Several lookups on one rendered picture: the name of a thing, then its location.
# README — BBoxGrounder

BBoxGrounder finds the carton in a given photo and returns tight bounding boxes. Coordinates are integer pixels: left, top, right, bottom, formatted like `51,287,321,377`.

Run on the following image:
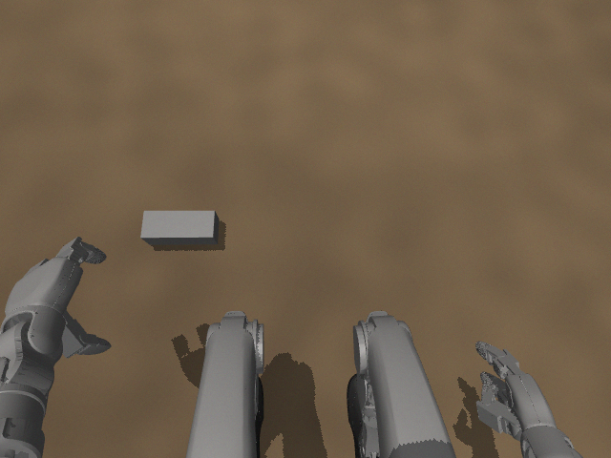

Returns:
140,211,220,245

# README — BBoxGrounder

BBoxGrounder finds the left robot arm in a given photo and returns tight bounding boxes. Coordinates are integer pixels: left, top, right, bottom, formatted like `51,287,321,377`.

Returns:
0,305,66,458

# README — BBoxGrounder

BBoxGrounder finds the right robot foot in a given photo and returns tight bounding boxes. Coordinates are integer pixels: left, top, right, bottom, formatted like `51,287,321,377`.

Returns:
347,374,380,458

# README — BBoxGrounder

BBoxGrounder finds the right robot arm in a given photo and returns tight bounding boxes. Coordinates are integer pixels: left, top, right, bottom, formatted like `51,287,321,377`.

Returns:
520,426,583,458

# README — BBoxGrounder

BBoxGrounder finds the right robot hand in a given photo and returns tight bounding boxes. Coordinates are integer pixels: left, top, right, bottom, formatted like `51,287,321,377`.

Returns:
475,342,557,441

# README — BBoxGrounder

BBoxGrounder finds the left robot hand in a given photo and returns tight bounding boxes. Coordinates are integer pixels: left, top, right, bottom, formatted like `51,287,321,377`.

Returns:
5,237,112,359

